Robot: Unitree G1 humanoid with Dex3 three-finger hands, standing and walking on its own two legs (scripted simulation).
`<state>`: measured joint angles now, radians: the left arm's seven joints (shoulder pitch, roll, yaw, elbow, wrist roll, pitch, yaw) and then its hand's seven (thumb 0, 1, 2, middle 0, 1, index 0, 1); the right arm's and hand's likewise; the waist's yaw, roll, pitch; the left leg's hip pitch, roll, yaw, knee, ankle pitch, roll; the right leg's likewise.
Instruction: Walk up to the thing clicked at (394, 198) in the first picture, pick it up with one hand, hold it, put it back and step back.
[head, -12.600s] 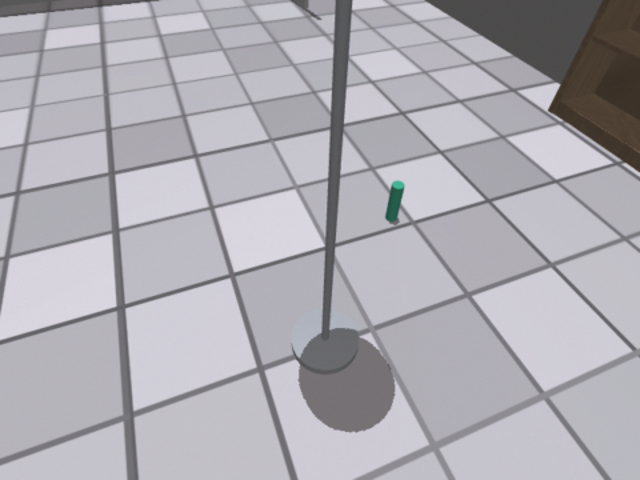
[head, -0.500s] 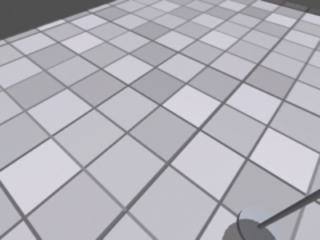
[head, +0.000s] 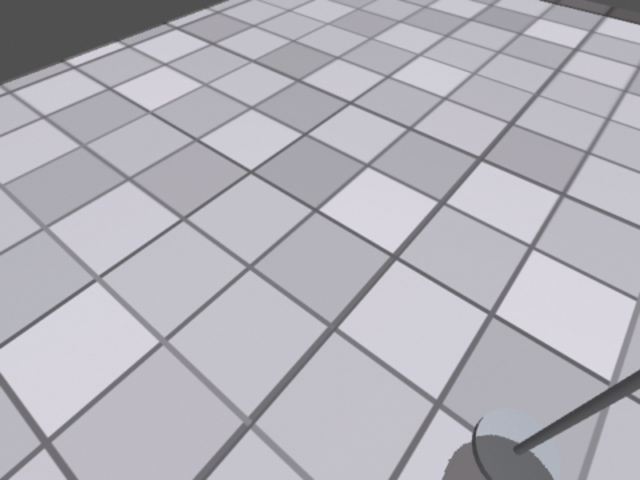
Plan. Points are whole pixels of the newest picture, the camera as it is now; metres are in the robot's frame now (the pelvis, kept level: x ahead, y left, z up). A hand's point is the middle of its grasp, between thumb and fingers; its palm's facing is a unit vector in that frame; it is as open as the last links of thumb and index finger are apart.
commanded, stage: stand
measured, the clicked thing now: out of the picture +0.38 -1.24 -0.69
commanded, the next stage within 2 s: walk up in 1.72 s
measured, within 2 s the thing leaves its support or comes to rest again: neither
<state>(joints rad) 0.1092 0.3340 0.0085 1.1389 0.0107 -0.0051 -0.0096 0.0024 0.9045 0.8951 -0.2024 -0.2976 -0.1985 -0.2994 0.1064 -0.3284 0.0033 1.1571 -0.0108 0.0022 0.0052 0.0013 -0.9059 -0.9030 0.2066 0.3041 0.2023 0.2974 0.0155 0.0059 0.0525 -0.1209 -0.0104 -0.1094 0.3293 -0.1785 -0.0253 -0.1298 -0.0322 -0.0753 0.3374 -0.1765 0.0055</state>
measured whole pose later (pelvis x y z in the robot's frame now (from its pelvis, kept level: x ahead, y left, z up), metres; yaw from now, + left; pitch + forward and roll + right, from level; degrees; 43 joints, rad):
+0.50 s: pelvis +0.01 -0.01 +0.00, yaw -1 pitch -2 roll +0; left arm 0.10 0.35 0.00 1.12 0.01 -0.01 -0.01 0.00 0.90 0.90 -0.20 -0.30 -0.20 -0.30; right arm 0.10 -0.36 0.01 1.13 -0.01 0.00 0.00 0.00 -0.91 -0.90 0.21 0.30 0.20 0.30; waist 0.02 0.01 0.04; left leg -0.10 0.01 -0.10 0.31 -0.18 -0.04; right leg -0.11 -0.02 -0.07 0.33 -0.18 -0.01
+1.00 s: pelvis +0.01 -0.01 +0.00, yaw -1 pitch -2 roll +0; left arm 0.11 0.35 0.00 1.12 0.01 -0.01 -0.01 0.00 0.90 0.90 -0.20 -0.30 -0.20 -0.30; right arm 0.13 -0.36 0.02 1.13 -0.01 0.00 0.00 0.00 -0.91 -0.90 0.21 0.30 0.20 0.30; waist 0.01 0.01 0.05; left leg -0.10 0.01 -0.10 0.31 -0.19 -0.04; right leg -0.12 -0.01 -0.07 0.33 -0.18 -0.01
